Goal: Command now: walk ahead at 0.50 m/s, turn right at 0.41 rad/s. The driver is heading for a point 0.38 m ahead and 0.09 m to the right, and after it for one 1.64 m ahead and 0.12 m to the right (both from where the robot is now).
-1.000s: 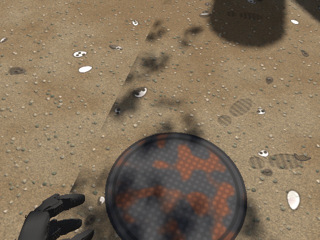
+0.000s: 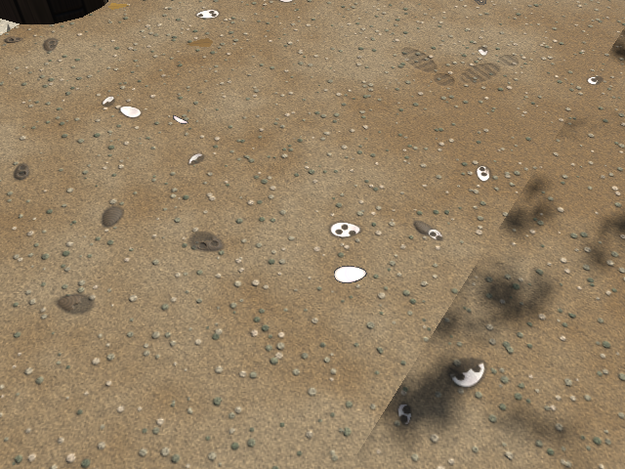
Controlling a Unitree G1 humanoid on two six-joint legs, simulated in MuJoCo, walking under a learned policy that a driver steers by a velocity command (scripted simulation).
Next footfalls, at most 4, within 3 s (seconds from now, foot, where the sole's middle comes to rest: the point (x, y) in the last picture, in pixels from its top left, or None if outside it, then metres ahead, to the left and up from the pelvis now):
0.08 right None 0.23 -0.11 -0.77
0.50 left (297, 458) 0.50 0.03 -0.77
0.90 right None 0.39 -0.18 -0.77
1.32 left None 0.41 0.08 -0.77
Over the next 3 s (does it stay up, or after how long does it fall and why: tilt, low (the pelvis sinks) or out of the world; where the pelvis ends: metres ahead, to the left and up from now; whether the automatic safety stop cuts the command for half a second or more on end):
stays up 0.38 0.03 0.00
